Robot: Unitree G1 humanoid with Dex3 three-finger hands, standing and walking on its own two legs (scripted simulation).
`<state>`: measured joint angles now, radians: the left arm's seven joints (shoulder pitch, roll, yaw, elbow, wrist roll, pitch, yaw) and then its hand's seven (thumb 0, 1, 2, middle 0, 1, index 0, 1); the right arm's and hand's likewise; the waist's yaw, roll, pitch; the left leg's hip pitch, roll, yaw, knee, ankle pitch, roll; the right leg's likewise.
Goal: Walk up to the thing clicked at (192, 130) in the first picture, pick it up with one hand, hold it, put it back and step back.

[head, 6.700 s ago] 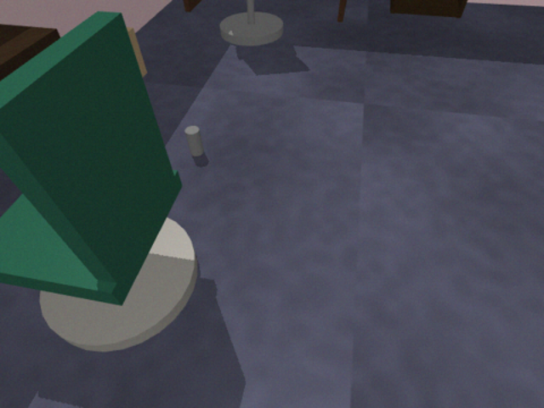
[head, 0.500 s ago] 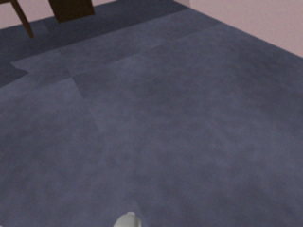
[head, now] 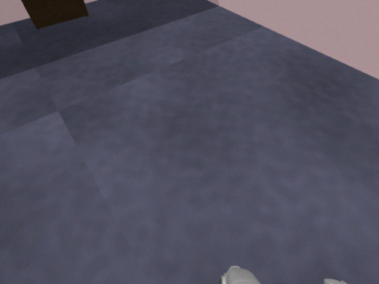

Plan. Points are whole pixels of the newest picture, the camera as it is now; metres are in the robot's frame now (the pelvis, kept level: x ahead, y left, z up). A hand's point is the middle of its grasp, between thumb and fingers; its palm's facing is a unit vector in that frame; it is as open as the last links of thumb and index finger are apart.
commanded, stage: walk up
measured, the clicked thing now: out of the picture +0.39 +1.43 -0.69
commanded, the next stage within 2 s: none
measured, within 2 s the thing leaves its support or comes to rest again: neither
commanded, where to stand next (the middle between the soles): +0.64 +0.04 m, yaw +0 degrees
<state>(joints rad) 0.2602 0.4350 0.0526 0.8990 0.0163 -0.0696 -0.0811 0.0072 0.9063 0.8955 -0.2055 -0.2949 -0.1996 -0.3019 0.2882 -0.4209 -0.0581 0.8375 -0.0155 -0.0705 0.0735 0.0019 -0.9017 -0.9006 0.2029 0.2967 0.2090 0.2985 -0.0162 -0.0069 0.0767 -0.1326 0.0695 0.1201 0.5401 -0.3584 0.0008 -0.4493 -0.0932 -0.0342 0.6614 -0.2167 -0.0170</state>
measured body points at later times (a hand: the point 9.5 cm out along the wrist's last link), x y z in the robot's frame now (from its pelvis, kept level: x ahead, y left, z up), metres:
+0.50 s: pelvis +0.22 +0.03 -0.01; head +0.24 +0.04 +0.44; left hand +0.22 +0.36 -0.13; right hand +0.35 -0.28 -0.11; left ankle +0.32 +0.14 -0.73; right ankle +0.14 -0.12 -0.70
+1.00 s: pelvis +0.42 -0.02 +0.00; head +0.45 -0.01 +0.44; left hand +0.53 +0.32 -0.07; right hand +0.48 -0.34 -0.12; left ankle +0.32 +0.12 -0.71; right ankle +0.52 -0.12 -0.73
